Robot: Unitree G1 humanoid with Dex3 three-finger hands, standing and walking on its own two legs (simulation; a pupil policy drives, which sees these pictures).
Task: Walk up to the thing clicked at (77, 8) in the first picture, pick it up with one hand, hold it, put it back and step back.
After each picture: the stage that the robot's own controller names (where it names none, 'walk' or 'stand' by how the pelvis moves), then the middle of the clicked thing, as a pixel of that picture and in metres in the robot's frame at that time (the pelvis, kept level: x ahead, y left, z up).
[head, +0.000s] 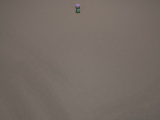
stand; (77, 8) +2.16 +0.07 -0.72
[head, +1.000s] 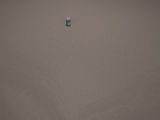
walk; (68, 21) +2.02 +0.13 -0.72
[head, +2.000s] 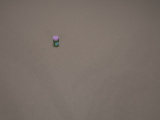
walk; (56, 41) +1.34 +0.21 -0.72
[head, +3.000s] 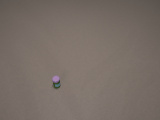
walk; (56, 82) +0.84 +0.22 -0.72
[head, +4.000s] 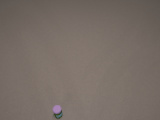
walk; (57, 111) +0.53 +0.20 -0.71
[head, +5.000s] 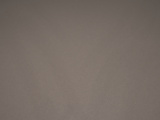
stand; out of the picture +0.39 +0.22 -0.70
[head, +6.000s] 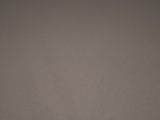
stand; out of the picture +0.36 +0.21 -0.72
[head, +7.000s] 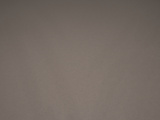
stand; out of the picture +0.38 +0.21 -0.73
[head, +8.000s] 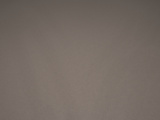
stand; out of the picture +0.38 +0.22 -0.73
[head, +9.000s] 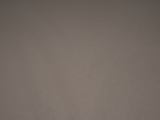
stand; out of the picture +0.37 +0.21 -0.73
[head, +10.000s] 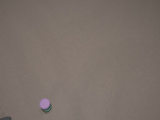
go down; (45, 105) +0.41 +0.21 -0.61
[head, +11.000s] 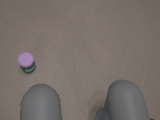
go down; (27, 63) +0.46 +0.23 -0.30
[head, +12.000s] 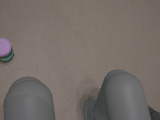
close in; (3, 51) +0.45 +0.25 -0.27
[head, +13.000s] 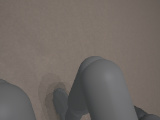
close; out of the picture +0.44 +0.28 -0.22
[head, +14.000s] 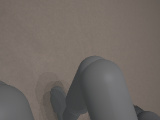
close; out of the picture +0.44 +0.29 -0.23
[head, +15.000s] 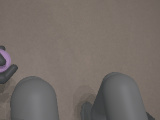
lift; out of the picture +0.37 +0.26 -0.13
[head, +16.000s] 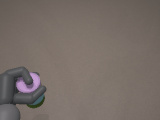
hold; (32, 91) +0.32 +0.18 +0.01
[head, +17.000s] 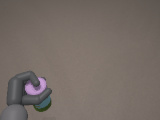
hold; (39, 95) +0.32 +0.17 -0.02
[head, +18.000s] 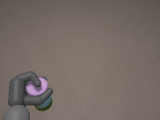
hold; (40, 95) +0.32 +0.17 -0.01
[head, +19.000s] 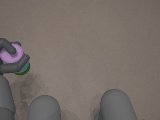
crouch; (16, 60) +0.42 +0.22 -0.11
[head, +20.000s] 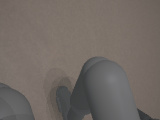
lower; out of the picture +0.44 +0.28 -0.23
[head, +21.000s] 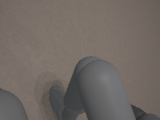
lower; out of the picture +0.44 +0.29 -0.23
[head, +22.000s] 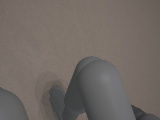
lower; out of the picture +0.44 +0.29 -0.23
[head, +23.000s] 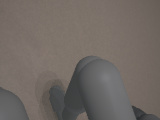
lower; out of the picture +0.44 +0.29 -0.23
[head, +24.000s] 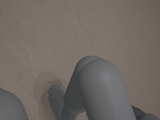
loosen; out of the picture +0.45 +0.29 -0.23
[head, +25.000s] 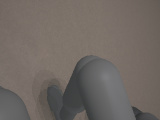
withdraw; out of the picture +0.44 +0.28 -0.23
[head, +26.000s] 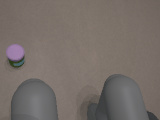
walk; (16, 56) +0.45 +0.24 -0.28
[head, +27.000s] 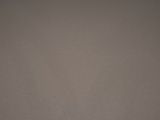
stand; out of the picture +0.39 +0.19 -0.64
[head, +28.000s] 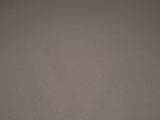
stand; out of the picture +0.40 +0.20 -0.67
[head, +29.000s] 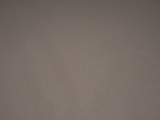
stand; out of the picture +0.39 +0.20 -0.67
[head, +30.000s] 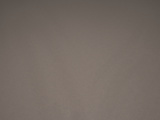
stand; out of the picture +0.41 +0.19 -0.72
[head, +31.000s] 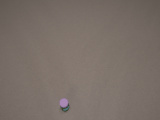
walk; (64, 104) +0.47 +0.18 -0.70
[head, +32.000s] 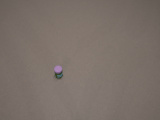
walk; (58, 72) +0.73 +0.19 -0.69
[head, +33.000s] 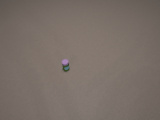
stand; (65, 65) +1.01 +0.25 -0.70
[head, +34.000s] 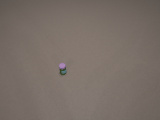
stand; (62, 69) +0.99 +0.21 -0.72
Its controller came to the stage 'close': yes
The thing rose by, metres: 0.72
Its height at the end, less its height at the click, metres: +0.00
